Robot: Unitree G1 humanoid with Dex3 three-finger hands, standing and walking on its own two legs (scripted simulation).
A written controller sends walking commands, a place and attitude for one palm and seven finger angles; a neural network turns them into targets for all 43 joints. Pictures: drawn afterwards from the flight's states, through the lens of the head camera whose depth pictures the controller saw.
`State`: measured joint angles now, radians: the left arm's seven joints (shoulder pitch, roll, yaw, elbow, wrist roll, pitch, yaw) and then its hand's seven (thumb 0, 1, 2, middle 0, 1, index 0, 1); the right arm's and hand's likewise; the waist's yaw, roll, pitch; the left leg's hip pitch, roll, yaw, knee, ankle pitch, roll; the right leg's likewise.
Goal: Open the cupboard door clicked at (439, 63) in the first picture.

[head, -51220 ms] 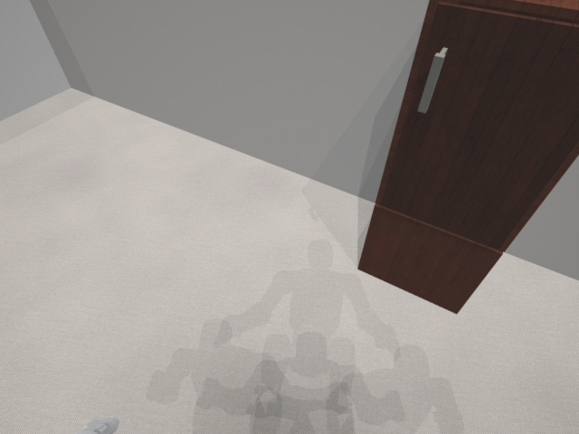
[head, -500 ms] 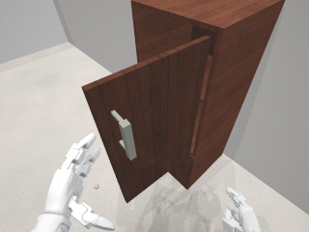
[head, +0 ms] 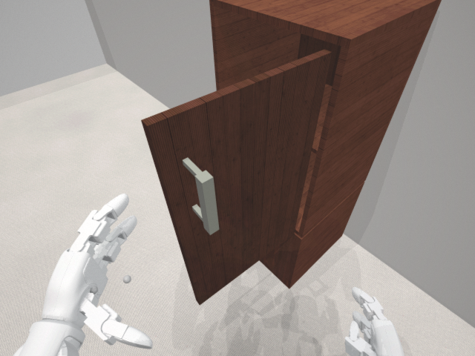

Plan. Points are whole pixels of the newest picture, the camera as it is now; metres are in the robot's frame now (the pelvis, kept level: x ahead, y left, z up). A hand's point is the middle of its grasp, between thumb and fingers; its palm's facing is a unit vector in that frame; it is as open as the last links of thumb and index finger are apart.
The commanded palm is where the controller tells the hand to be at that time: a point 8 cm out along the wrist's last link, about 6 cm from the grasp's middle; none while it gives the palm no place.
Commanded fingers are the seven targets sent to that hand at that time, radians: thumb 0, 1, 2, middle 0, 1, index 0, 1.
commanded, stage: draw the hand back to the body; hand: left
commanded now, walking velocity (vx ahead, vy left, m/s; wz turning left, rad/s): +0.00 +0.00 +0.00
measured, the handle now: (200, 197) +0.33 +0.10 +0.12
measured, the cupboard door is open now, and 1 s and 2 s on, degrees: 86 86 86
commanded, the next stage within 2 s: step back with the hand held close in 1.36 s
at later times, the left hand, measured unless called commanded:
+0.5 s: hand (81, 266) +0.19 +0.23 +0.14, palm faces +0.28 -0.91 -0.31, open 14.7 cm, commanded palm +0.15 +0.27 +0.16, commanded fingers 0.00 0.09 0.56 -0.17 -0.30 -0.17 -0.30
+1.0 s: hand (55, 222) +0.23 +0.27 +0.18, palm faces +0.43 -0.80 -0.42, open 8.8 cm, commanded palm +0.18 +0.31 +0.19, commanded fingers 0.00 0.90 0.90 -0.20 -0.30 -0.20 -0.30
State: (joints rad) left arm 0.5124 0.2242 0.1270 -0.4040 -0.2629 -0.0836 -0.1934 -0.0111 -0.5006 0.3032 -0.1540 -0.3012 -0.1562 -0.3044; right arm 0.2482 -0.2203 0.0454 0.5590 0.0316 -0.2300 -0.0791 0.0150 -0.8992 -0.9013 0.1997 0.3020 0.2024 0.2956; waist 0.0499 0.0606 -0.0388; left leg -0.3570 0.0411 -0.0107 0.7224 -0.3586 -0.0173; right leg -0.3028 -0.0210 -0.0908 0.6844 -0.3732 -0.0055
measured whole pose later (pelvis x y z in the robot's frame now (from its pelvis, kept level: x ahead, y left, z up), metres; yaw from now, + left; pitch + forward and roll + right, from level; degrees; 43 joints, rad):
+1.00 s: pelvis +0.03 +0.01 +0.03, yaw -3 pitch -4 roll +0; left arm 0.47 0.34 0.33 -0.40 -0.05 -0.06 0.12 0.01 0.63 0.79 -0.20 -0.30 -0.20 -0.31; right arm 0.19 -0.22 0.02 0.64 -0.02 -0.09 -0.08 0.01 -0.90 -0.90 0.20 0.30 0.20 0.30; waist 0.08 0.06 0.04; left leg -0.07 0.03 0.05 0.41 -0.26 0.00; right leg -0.04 -0.02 -0.04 0.37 -0.26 0.01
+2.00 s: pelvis -0.06 +0.04 +0.01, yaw -4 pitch -1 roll -1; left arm 0.57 0.43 0.43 -0.53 -0.03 -0.17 0.13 0.02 0.89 0.90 -0.22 -0.30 -0.22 -0.31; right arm 0.18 -0.21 -0.01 0.53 0.01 -0.02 -0.08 0.01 -0.90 -0.90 0.20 0.30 0.20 0.30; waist 0.01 0.00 0.08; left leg -0.34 0.02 0.08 0.53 -0.18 0.04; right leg -0.32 -0.04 0.00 0.50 -0.17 0.04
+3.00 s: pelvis -0.27 +0.03 +0.01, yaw -5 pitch -2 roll +1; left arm 0.58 0.43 0.40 -0.49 -0.03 -0.15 0.13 0.02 0.89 0.90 -0.21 -0.30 -0.21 -0.31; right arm 0.25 -0.21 0.01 0.62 -0.01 -0.10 -0.07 0.01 -0.90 -0.90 0.20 0.30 0.20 0.30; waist -0.03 -0.03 0.00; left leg -0.44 -0.02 0.04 0.68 -0.31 0.01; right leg -0.23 0.01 -0.08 0.57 -0.33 -0.06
